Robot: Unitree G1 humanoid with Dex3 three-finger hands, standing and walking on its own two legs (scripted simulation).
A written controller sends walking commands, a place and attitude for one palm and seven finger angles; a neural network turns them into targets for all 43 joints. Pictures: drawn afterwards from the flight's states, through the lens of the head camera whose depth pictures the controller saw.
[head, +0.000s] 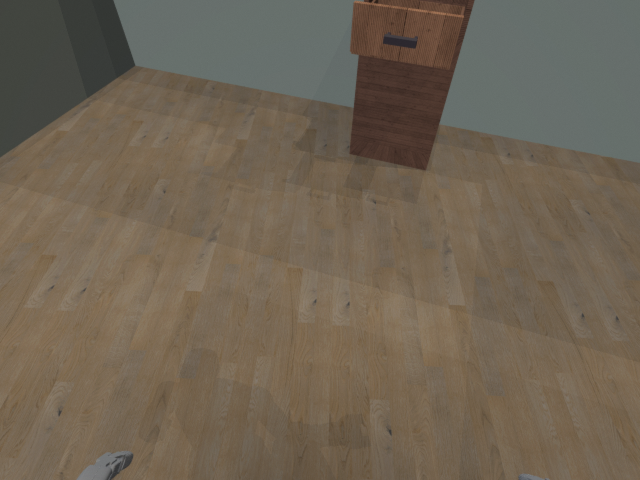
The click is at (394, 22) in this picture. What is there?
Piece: drawer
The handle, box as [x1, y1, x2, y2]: [383, 32, 417, 48]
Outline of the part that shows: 384,35 383,43 414,48 417,39 416,36 414,38 391,35 390,32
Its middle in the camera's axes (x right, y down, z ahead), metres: +0.27 -0.67 +1.29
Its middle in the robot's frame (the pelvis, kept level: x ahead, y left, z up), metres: +1.43 -0.20 -0.04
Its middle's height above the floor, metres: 0.72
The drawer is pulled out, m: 0.27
